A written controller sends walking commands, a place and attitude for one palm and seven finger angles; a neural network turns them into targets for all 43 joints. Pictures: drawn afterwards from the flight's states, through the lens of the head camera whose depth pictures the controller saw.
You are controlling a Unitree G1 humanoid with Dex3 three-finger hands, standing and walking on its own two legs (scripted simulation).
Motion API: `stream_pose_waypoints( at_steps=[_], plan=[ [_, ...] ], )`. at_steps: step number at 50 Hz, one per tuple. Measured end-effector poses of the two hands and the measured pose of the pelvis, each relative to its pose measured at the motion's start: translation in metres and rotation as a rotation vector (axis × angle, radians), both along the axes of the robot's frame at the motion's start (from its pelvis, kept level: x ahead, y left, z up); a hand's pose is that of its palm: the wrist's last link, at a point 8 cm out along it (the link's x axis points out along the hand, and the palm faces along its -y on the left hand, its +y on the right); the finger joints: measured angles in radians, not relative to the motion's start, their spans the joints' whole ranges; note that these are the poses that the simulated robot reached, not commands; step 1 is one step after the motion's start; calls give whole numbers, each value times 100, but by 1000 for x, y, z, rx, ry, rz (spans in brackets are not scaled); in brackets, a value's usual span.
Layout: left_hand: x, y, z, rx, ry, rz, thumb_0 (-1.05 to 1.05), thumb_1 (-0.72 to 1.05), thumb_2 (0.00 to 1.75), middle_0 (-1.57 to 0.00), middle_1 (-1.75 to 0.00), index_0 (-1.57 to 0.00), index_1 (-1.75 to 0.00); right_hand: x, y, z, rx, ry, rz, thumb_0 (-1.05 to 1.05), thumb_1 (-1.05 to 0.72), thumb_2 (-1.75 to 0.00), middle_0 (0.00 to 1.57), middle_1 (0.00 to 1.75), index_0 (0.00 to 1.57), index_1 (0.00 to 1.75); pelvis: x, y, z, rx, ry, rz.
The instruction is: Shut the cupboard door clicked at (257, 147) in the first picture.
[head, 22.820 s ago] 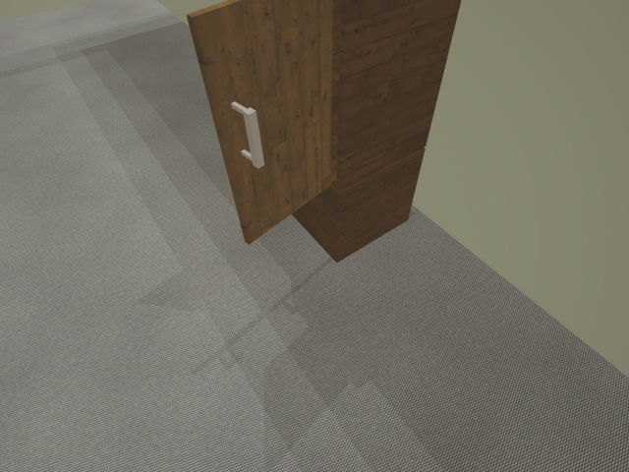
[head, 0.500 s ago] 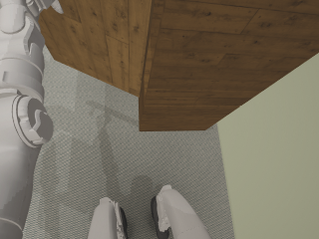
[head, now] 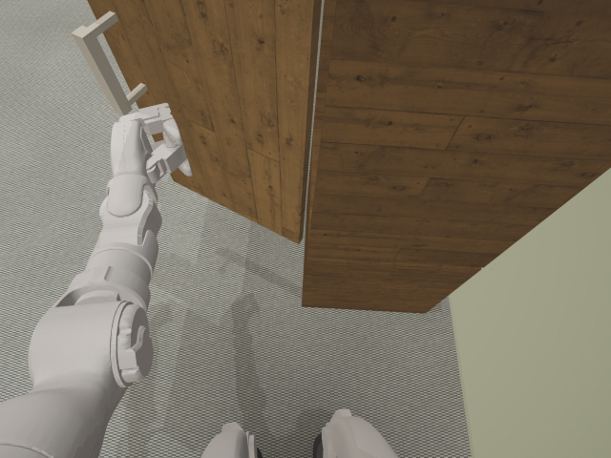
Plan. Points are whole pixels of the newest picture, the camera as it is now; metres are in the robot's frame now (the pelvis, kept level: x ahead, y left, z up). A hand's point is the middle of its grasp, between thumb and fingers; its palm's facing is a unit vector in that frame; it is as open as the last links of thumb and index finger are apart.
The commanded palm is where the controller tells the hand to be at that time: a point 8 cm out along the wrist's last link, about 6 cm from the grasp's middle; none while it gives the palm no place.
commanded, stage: pull the fist back off the door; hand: left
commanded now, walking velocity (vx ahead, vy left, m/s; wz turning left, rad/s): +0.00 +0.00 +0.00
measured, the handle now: (115, 67) +0.66 +0.21 +0.07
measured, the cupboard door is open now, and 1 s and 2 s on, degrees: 64 64 64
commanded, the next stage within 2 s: draw the hand back to the body in 0.22 s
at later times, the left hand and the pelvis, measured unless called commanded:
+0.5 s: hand (180, 156) +0.47 +0.11 +0.09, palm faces +0.06 -1.00 -0.05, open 3.1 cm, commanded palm +0.42 +0.17 +0.09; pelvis -0.02 +0.00 +0.00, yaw -1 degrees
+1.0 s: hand (51, 276) +0.31 +0.20 +0.14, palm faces +0.11 -0.98 -0.17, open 3.1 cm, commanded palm +0.27 +0.25 +0.16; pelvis +0.00 +0.02 +0.05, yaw +1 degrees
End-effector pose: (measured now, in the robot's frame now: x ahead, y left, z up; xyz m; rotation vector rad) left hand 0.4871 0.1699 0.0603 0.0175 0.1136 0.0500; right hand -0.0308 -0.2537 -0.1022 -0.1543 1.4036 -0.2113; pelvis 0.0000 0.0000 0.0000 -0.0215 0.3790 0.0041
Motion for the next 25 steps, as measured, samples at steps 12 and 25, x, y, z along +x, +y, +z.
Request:
stream_pose_waypoints(
  at_steps=[12, 25],
  plan=[
    [-29, -20, 16, 50, -153, -57, 2, 90, 90, -130, -150, -130, -150, 47, -12, -16, -47, -150, 50, 0, -91, -90, 20, 30, 20, 29, -15, 3, -9, 3, -29, 20],
    [-39, -8, 30, 42, -198, 2, 2, 90, 90, -130, -150, -130, -150, 14, 12, -19, 22, -135, -11, 0, -91, -90, 20, 30, 20, 29, -21, 3, -5, 23, -44, -25]
  ],
)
